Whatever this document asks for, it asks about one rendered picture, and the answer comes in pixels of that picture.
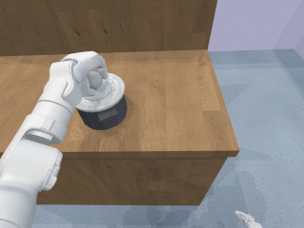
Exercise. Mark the table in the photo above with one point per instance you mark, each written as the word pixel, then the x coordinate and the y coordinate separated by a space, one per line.
pixel 176 134

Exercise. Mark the robot left upper arm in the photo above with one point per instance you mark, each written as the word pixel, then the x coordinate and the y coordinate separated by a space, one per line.
pixel 31 168

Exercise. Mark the pot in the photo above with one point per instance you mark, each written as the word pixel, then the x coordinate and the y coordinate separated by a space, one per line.
pixel 105 119

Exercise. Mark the knob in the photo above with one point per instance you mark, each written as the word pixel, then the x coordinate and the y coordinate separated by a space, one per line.
pixel 95 79

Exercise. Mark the robot right hand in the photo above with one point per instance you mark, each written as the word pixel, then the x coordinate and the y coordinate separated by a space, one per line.
pixel 247 220

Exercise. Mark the lid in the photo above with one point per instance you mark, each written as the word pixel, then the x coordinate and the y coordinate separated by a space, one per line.
pixel 107 95

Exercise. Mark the robot left hand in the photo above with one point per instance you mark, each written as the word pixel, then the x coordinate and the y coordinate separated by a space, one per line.
pixel 92 60

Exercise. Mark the left robot forearm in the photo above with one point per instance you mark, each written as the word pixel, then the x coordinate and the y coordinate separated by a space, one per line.
pixel 47 123

